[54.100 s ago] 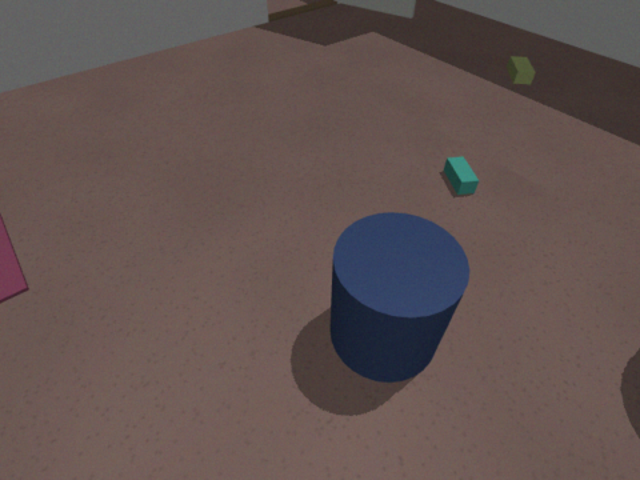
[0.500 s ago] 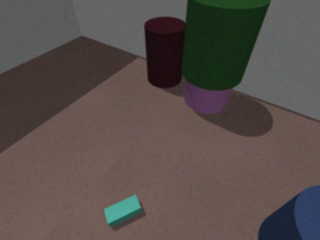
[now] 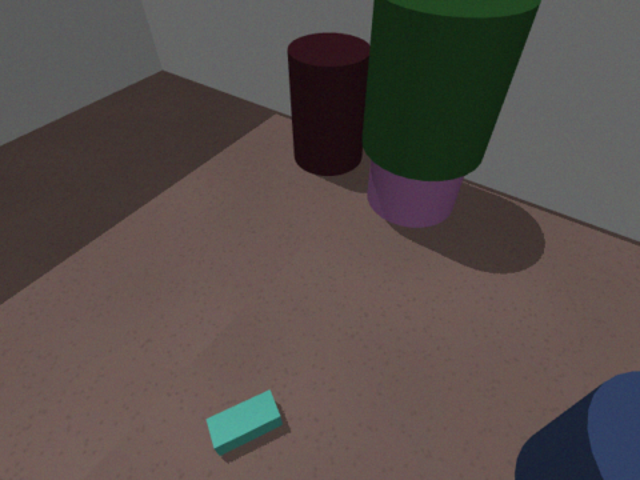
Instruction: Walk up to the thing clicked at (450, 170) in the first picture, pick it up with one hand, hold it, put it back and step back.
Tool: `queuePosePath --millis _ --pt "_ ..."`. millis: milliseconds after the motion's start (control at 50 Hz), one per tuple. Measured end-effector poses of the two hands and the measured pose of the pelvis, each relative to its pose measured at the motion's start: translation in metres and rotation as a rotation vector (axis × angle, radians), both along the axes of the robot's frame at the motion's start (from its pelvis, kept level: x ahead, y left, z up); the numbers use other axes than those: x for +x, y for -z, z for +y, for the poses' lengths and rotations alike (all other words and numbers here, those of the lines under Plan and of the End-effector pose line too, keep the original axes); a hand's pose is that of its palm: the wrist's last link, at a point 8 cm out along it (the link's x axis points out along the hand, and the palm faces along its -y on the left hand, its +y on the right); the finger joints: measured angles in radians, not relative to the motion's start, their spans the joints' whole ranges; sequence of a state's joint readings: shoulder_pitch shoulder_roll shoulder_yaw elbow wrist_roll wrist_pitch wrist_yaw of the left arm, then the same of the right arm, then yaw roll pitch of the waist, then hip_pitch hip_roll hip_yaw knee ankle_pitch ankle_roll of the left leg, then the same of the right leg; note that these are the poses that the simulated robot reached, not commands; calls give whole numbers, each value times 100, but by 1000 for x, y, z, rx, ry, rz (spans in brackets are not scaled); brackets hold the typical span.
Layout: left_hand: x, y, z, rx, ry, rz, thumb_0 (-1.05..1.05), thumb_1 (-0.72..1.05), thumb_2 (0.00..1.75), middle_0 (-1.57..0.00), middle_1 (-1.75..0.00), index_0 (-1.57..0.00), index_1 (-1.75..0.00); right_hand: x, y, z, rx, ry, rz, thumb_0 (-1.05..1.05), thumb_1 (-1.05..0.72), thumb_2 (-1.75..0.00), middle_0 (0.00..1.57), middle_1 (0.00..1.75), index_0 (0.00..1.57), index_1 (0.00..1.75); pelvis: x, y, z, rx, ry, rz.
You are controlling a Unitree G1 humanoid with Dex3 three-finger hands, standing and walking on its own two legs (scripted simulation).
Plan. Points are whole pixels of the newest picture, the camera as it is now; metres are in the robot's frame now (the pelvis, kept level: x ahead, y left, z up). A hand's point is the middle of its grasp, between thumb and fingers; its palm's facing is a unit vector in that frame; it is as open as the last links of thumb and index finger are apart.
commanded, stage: stand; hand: left
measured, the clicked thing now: (245, 422) +0.43 +0.26 -0.74
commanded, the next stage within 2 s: rise first in 1.78 s
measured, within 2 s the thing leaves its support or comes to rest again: neither
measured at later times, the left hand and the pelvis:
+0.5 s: hand out of the picture +0.07 +0.26 -0.16, palm faces -0.03 -0.94 -0.34, open 7.4 cm; pelvis +0.00 +0.00 +0.00, yaw +0 degrees
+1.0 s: hand out of the picture +0.08 +0.26 -0.16, palm faces -0.02 -0.94 -0.34, open 7.4 cm; pelvis +0.01 +0.00 +0.00, yaw +0 degrees
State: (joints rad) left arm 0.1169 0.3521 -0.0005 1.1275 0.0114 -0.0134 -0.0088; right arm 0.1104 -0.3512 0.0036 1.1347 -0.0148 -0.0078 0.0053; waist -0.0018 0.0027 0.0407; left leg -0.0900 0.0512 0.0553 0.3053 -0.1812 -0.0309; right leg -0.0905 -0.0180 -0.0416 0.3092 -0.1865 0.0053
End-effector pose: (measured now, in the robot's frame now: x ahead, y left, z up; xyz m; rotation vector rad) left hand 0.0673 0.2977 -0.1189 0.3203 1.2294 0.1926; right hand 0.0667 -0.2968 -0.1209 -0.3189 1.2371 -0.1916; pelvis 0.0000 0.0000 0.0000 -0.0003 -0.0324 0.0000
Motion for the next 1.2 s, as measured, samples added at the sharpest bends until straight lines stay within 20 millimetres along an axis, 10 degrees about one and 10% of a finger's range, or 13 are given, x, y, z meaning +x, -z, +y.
queuePosePath --millis 1200 --pt "4 -1 5 3 0 -4 1 90 90 -20 -30 -20 -30 6 -1 4 -3 -1 -14 1 -90 -90 20 30 20 30 4 0 4 0 1 -2"
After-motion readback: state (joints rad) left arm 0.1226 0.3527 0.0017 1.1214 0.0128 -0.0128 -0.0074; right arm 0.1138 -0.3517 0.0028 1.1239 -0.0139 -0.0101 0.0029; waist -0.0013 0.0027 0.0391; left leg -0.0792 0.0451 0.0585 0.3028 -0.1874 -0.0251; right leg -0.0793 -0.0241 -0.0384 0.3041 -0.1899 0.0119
